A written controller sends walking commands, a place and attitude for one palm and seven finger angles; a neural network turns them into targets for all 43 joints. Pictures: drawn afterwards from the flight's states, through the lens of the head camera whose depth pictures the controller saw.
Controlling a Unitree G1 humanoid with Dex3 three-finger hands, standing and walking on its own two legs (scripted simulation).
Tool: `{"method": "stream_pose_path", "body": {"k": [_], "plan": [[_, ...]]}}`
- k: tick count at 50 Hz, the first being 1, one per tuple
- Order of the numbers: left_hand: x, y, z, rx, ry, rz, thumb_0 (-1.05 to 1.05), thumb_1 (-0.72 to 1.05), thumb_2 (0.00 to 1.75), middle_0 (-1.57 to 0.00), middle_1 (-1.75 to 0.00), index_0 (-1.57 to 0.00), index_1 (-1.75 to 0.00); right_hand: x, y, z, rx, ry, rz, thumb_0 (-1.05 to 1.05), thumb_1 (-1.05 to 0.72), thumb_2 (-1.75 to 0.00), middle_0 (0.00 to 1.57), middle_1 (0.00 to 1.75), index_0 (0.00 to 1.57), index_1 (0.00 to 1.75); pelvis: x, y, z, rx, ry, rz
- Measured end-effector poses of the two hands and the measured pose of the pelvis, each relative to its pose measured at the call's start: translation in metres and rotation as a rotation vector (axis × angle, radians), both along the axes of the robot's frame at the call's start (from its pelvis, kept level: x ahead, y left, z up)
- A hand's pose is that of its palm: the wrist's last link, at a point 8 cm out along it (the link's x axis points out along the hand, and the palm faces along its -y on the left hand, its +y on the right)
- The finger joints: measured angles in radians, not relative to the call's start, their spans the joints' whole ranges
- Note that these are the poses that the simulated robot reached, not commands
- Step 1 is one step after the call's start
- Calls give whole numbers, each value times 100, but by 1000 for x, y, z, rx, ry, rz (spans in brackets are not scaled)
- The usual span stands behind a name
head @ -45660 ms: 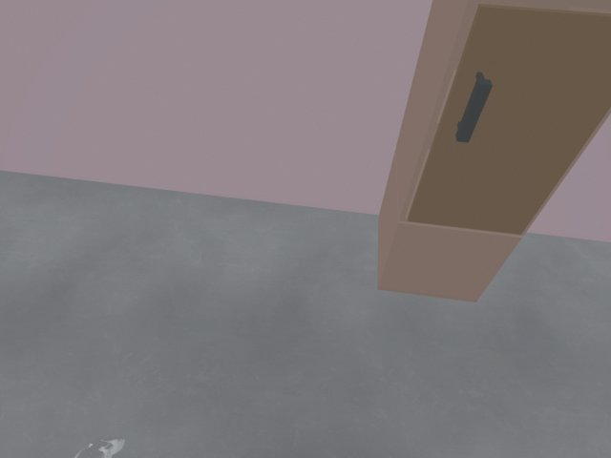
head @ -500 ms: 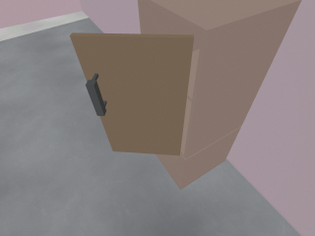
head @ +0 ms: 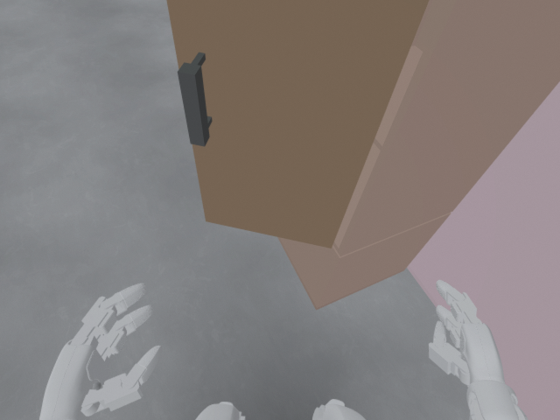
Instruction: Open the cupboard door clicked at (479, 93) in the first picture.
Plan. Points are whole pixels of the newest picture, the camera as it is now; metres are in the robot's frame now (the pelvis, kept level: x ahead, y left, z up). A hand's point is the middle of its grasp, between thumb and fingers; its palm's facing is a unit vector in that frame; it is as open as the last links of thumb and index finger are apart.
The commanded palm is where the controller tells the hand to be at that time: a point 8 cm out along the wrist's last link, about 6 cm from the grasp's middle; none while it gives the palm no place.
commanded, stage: raise the hand with hooked fingers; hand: left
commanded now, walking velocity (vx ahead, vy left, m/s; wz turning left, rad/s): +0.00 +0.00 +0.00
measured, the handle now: (199, 100) +0.55 +0.21 +0.12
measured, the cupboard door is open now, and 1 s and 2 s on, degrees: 54 54 54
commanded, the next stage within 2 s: move the hooked fingers beside the handle in 1.58 s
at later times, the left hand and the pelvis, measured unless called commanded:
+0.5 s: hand (94, 290) +0.23 +0.26 +0.08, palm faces +0.00 -1.00 -0.07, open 12.2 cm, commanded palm +0.21 +0.30 +0.09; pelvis +0.00 +0.03 +0.02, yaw +0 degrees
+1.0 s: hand (64, 222) +0.29 +0.30 +0.13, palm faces -0.03 -1.00 -0.05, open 13.9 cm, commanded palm +0.27 +0.35 +0.14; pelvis +0.01 +0.03 +0.04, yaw +0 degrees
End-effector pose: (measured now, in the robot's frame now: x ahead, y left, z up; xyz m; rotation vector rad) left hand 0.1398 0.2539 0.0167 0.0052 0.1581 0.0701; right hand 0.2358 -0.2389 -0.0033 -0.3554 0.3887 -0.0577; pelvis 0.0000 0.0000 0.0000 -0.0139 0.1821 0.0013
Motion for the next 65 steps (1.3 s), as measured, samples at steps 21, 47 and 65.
{"method": "stream_pose_path", "body": {"k": [21,47,65], "plan": [[72,50,68,56,-122,-56,0,1,52,-26,-88,-27,-87,-116,20,-51,87,320,-160,2,-90,-90,21,30,20,30,0,24,17,-17,-14,-12],[124,95,101,33,-91,-108,-1,-48,31,-30,-119,-30,-118,-64,45,-19,75,215,-64,2,-90,-90,21,30,20,30,10,33,37,-31,-84,1],[156,99,119,16,-104,-138,-1,-50,30,-30,-120,-30,-120,-88,19,-20,49,298,-138,2,-90,-90,21,30,20,30,17,30,45,-19,-81,-16]]}}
